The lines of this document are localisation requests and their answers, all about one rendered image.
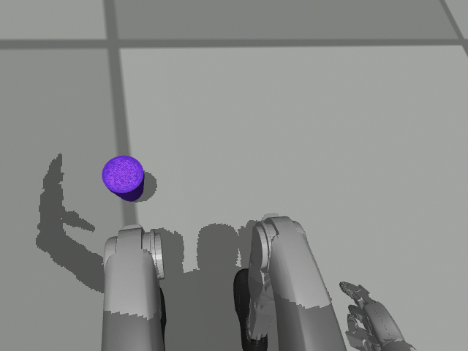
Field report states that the right robot hand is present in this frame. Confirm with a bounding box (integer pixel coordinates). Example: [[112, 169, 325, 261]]
[[339, 282, 405, 351]]

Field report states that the right robot foot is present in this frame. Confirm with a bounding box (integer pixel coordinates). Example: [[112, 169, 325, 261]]
[[233, 268, 268, 351]]

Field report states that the cup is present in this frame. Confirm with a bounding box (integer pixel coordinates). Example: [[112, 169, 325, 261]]
[[102, 156, 145, 201]]

